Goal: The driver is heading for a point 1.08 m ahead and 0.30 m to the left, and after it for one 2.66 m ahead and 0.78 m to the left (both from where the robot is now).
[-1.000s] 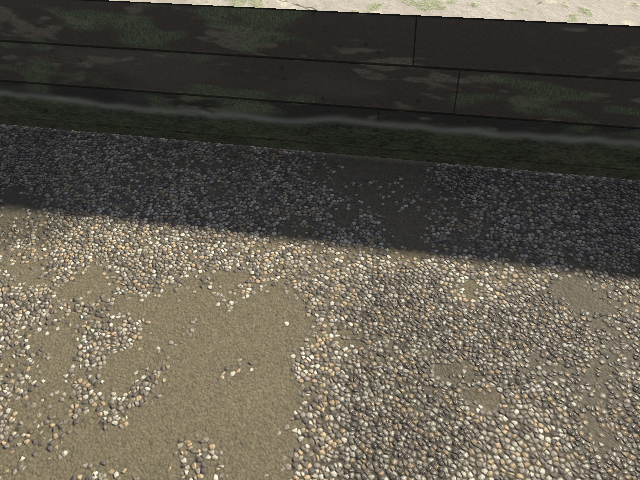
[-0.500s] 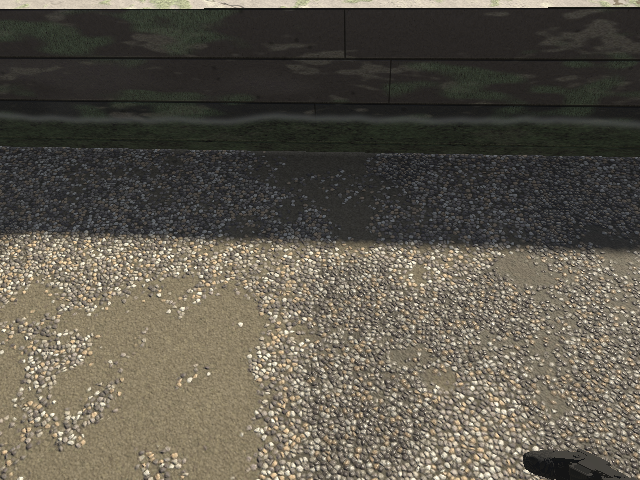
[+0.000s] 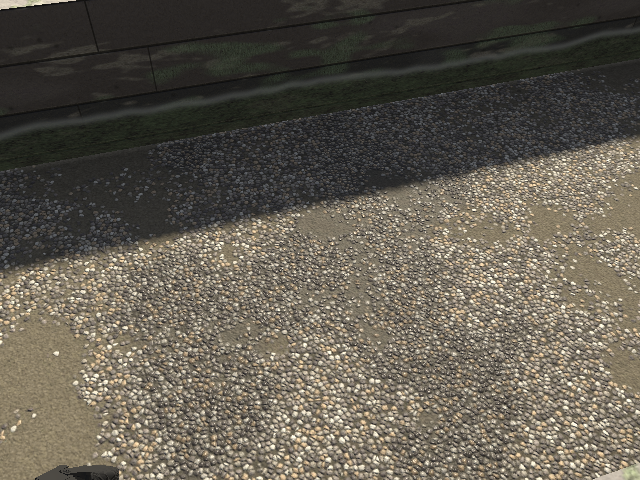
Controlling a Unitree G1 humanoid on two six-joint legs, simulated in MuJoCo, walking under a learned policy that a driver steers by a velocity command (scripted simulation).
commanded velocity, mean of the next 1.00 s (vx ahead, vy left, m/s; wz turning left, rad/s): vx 0.50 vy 0.00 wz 0.26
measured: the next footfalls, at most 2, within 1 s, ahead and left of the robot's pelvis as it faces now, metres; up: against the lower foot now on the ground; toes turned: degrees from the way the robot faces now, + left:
right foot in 0.16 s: +0.06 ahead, -0.15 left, +0.00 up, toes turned -3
left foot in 0.50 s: +0.06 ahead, +0.03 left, +0.00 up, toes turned +0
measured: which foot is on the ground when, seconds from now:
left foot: down 0.00-0.18, up 0.20-0.48, down 0.50-0.84, up 0.86-1.00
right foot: up 0.00-0.14, down 0.16-0.50, up 0.52-0.80, down 0.82-1.00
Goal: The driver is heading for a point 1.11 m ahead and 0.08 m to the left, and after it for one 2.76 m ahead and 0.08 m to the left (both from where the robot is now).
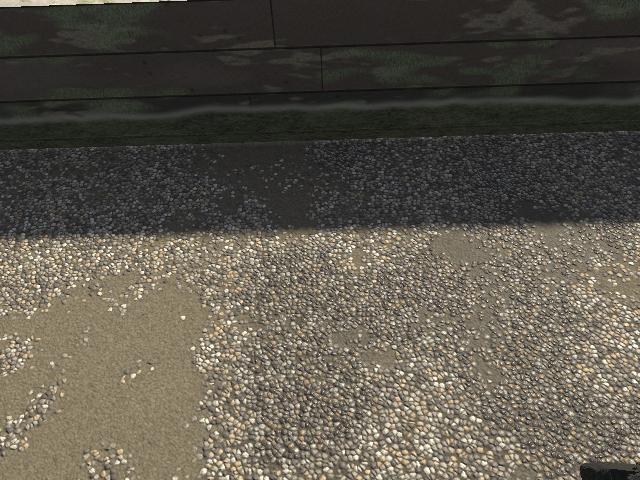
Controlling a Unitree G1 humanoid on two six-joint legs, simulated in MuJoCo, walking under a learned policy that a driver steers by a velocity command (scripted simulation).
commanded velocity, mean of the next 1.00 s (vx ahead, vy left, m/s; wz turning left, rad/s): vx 0.29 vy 0.00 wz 0.39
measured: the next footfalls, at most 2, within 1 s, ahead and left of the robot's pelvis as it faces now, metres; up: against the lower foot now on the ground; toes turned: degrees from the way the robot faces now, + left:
left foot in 0.16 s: +0.05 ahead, +0.11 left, +0.00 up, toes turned +4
right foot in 0.42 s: +0.09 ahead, -0.07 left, +0.00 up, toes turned +16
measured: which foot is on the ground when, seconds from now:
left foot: up 0.00-0.14, down 0.16-0.42, up 0.44-0.64, down 0.66-1.00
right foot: down 0.00-0.18, up 0.20-0.40, down 0.42-1.00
